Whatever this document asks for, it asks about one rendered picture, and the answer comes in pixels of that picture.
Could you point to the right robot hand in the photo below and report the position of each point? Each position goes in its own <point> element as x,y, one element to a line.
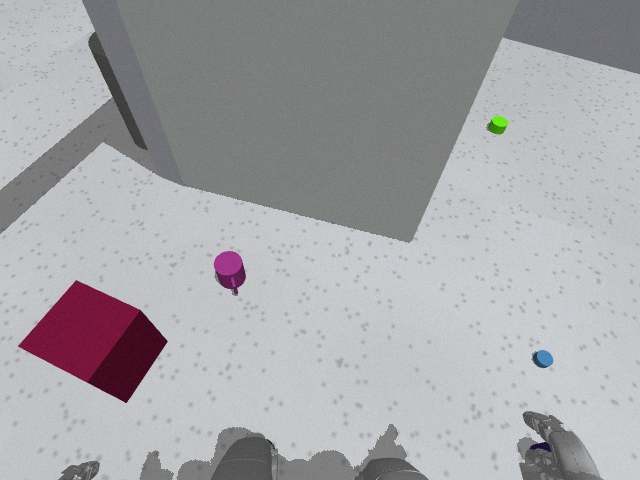
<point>568,454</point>

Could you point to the left robot hand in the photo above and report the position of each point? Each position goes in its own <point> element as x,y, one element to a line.
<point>84,471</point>

